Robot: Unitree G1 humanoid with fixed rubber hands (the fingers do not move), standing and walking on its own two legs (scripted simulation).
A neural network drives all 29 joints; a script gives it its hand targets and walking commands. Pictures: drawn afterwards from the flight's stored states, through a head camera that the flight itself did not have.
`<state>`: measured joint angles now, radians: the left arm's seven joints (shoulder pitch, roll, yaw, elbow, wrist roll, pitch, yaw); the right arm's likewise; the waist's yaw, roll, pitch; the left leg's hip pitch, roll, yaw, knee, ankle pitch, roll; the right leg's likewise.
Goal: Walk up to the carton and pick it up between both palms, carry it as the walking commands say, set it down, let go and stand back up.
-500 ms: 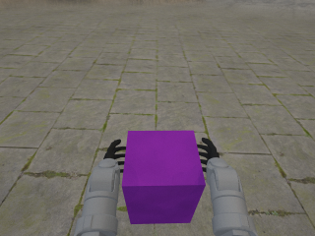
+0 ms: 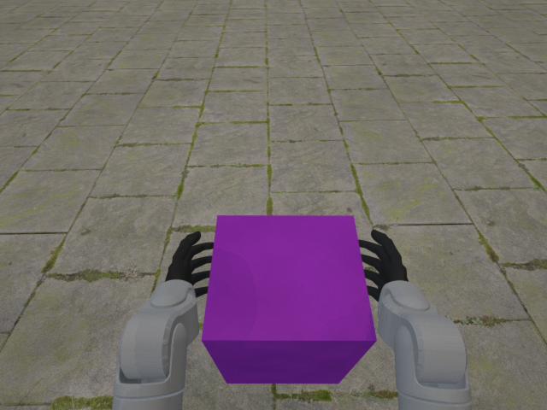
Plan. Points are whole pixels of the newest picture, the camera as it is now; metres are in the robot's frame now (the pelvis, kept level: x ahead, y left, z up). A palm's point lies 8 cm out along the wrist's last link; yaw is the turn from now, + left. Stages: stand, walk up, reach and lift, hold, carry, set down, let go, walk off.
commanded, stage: carry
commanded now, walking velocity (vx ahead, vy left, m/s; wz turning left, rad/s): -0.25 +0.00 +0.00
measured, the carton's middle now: (283, 307) +0.29 +0.00 +0.02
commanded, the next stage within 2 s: none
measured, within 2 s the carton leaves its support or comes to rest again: neither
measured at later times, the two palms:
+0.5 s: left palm out of the picture +0.12 +0.13 +0.11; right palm out of the picture +0.10 -0.14 +0.11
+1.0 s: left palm out of the picture -0.06 +0.19 +0.10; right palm out of the picture -0.05 -0.08 +0.12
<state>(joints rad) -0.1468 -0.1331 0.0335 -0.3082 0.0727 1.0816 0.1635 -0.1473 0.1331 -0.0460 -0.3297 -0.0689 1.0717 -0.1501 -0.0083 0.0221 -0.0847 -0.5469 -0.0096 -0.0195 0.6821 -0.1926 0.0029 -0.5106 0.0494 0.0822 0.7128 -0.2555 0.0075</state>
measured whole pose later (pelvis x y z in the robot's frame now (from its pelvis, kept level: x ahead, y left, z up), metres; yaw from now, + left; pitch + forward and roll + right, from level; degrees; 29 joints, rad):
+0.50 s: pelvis -0.13 +0.01 +0.02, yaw -2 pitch +2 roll -1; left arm -0.07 -0.13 0.00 -0.36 0.03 1.20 0.20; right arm -0.05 0.13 -0.02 -0.41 -0.04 1.19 -0.18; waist 0.01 0.05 -0.11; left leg -0.62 0.05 0.06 0.73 -0.29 -0.04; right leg -0.26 0.01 -0.14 0.55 -0.32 -0.06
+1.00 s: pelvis -0.30 +0.05 +0.02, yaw -1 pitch +2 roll -2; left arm -0.02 -0.13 -0.01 -0.44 0.04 1.17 0.19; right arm -0.01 0.13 0.01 -0.44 -0.03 1.14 -0.17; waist 0.02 0.00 -0.09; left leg -0.33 0.05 0.09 0.58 -0.28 0.03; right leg -0.61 -0.01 -0.05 1.17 -0.43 0.03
